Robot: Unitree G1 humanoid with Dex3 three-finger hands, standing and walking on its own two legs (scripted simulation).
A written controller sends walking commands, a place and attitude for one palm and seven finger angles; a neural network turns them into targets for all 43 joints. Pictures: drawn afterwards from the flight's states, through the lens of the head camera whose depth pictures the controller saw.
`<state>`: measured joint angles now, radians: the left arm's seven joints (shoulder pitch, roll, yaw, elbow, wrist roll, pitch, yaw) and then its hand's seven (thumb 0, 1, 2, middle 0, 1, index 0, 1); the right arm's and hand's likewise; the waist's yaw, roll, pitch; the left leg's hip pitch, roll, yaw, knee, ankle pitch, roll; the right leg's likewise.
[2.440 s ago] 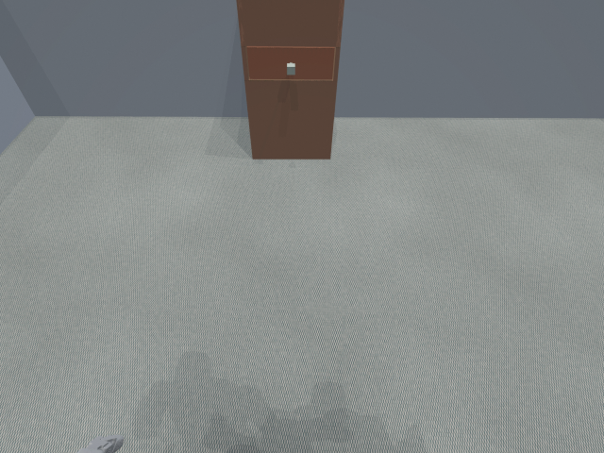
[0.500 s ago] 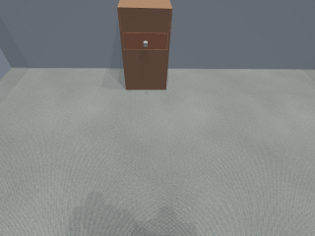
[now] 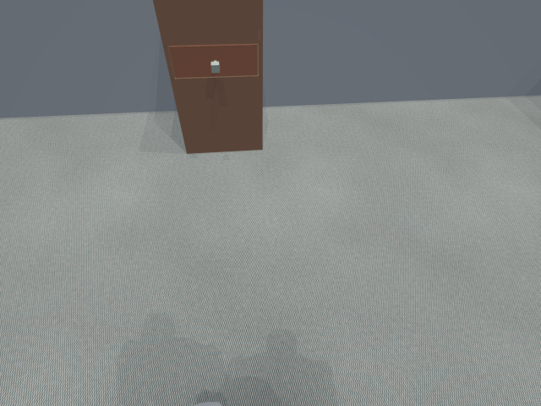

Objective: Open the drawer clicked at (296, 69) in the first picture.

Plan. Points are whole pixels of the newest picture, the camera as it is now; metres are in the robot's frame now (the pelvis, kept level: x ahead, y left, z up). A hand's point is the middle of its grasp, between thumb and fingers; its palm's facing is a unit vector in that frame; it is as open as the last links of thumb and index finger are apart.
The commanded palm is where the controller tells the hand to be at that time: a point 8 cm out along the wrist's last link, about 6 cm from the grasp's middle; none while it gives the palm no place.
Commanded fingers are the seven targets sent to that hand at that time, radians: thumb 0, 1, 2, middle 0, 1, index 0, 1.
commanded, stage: walk to a spot facing it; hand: left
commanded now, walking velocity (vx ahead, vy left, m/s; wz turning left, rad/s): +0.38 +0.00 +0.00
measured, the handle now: (215, 65) +1.49 +0.32 -0.23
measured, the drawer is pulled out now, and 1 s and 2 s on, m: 0.00 0.00 0.00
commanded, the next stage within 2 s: turn to face it in 1.32 s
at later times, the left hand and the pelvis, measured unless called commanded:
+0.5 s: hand (134, 359) +0.23 +0.26 -0.17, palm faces +0.02 -0.99 -0.15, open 7.4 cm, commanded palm none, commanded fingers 0.00 0.90 0.90 -0.20 -0.30 -0.20 -0.30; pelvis +0.22 +0.08 +0.02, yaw -3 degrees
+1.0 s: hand (212, 216) +0.56 +0.17 -0.16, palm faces -0.06 -0.98 -0.19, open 7.2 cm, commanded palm none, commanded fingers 0.00 0.90 0.90 -0.20 -0.30 -0.20 -0.30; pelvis +0.45 +0.01 +0.00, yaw -6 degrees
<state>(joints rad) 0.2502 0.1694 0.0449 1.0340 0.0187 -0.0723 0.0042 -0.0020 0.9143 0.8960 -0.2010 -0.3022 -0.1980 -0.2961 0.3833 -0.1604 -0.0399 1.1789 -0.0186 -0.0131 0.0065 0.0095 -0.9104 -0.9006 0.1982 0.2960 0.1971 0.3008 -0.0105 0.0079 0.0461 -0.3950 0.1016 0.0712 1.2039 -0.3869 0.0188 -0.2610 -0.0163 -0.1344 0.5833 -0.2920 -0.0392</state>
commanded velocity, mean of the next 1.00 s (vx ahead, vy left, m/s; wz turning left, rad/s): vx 0.38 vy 0.00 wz -0.08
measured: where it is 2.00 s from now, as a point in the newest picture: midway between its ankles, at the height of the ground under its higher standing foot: (269, 274)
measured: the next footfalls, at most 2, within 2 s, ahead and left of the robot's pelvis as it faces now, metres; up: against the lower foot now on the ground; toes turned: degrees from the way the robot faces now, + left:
left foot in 0.28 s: +0.25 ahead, +0.14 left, +0.00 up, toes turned +10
right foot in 0.86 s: +0.53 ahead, -0.08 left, +0.00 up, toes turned -15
